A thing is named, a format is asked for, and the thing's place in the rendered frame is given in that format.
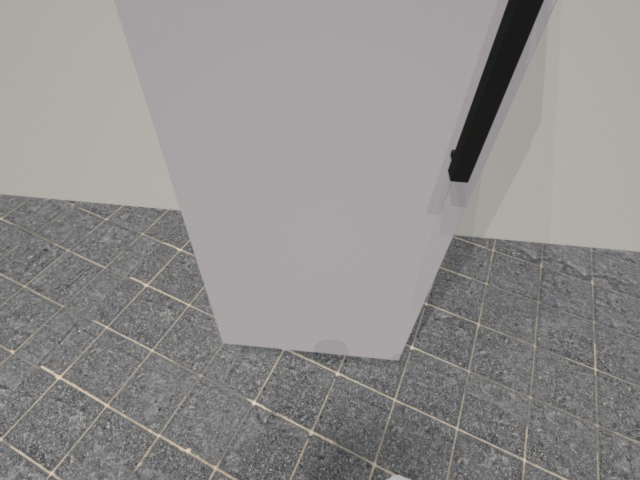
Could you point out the handle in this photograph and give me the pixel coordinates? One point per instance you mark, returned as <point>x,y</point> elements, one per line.
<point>514,30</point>

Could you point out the fridge door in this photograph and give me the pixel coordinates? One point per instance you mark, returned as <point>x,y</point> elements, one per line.
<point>308,143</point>

